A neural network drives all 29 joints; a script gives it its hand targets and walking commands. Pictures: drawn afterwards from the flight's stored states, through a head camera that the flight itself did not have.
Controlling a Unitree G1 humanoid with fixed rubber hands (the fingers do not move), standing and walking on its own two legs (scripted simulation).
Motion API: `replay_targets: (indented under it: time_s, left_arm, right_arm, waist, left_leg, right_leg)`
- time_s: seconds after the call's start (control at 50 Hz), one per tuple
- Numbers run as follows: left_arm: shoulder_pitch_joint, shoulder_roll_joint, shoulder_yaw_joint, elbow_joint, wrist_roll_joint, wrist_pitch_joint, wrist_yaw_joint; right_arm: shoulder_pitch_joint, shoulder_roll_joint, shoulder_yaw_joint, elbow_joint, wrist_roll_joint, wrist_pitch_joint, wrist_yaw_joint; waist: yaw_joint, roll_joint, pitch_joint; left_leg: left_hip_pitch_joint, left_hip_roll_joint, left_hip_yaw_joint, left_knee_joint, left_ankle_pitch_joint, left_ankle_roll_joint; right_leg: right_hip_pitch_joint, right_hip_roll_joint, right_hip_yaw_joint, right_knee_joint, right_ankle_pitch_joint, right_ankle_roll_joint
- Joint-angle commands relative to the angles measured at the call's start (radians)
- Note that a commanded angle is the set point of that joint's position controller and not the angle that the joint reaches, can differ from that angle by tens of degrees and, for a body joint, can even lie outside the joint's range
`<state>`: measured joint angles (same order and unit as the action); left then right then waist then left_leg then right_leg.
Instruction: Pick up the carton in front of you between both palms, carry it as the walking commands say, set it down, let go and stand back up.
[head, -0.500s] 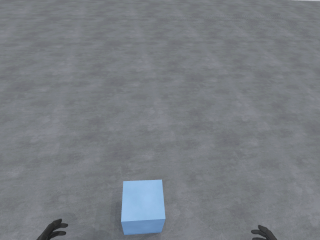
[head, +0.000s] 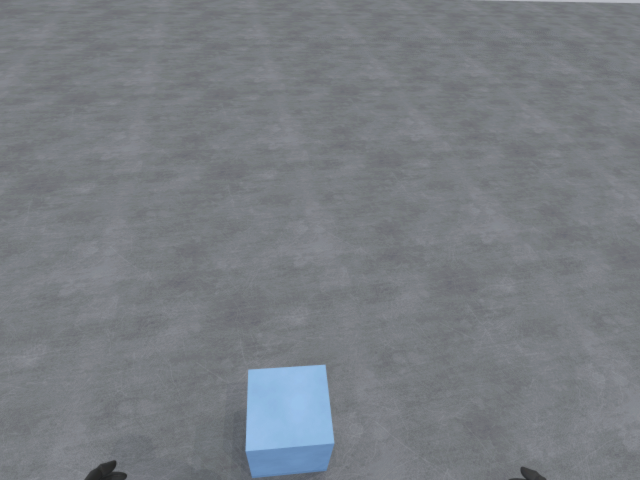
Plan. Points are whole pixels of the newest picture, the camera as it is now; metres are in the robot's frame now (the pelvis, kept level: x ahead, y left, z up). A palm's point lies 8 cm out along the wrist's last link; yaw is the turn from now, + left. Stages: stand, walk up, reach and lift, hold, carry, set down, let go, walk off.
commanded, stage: stand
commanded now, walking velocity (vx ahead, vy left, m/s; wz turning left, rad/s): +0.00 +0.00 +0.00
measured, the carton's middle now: (288, 421) +0.43 +0.05 -0.65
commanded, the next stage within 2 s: none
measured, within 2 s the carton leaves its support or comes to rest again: neither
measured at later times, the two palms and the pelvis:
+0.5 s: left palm out of the picture +0.07 +0.30 -0.10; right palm out of the picture +0.08 -0.31 -0.09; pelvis -0.02 +0.00 +0.01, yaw +0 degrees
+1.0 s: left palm out of the picture +0.06 +0.30 -0.10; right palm out of the picture +0.07 -0.31 -0.09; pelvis -0.02 +0.00 +0.01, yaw +1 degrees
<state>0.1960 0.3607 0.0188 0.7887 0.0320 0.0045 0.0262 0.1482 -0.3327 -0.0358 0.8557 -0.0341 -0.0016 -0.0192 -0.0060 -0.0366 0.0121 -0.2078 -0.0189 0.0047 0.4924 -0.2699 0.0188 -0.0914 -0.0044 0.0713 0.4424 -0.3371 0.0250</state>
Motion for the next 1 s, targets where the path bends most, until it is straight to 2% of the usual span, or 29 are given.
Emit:
replay_targets:
  time_s: [0.0, 0.44, 0.98]
  left_arm:
    - [-0.016, 0.142, 0.032, -0.04, -0.001, -0.014, 0.004]
    - [-0.033, 0.171, 0.022, 0.075, -0.005, -0.023, -0.004]
    - [-0.063, 0.19, 0.017, 0.158, -0.013, -0.023, -0.008]
  right_arm:
    - [-0.035, -0.17, -0.038, -0.039, 0.001, -0.013, -0.003]
    - [-0.062, -0.201, -0.024, 0.074, 0.011, -0.016, 0.005]
    - [-0.084, -0.221, -0.008, 0.142, 0.02, -0.019, 0.006]
  waist:
    - [0.002, 0.031, -0.046]
    - [0.0, 0.035, -0.007]
    - [0.0, 0.037, -0.011]
  left_leg:
    - [0.101, 0.108, -0.105, -0.063, 0.319, 0.006]
    - [0.096, 0.119, -0.125, -0.135, 0.198, 0.007]
    - [0.114, 0.127, -0.136, -0.155, 0.236, 0.011]
  right_leg:
    - [-0.072, -0.073, 0.042, -0.061, 0.29, -0.022]
    - [-0.071, -0.085, 0.06, -0.131, 0.197, -0.034]
    - [-0.046, -0.095, 0.057, -0.16, 0.214, -0.037]
